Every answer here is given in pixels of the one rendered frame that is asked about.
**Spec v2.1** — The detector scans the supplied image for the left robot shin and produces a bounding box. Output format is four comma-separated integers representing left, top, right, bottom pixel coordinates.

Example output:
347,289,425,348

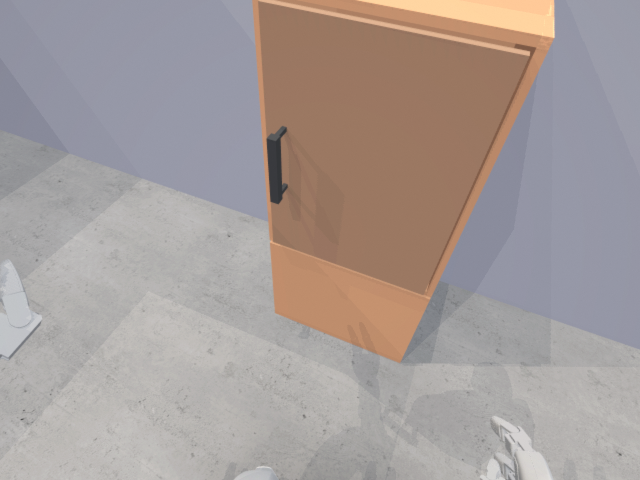
255,466,277,477

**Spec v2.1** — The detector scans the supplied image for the handle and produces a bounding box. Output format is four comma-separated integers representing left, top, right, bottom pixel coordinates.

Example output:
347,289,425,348
266,126,288,204

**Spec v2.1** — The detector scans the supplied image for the robot left hand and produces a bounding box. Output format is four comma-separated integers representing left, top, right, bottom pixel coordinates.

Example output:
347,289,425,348
0,259,42,361

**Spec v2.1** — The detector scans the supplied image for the cupboard door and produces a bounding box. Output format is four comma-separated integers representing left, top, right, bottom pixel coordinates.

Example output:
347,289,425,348
258,0,530,295

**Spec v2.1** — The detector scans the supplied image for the robot right hand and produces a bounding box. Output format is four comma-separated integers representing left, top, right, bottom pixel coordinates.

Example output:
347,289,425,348
480,416,554,480

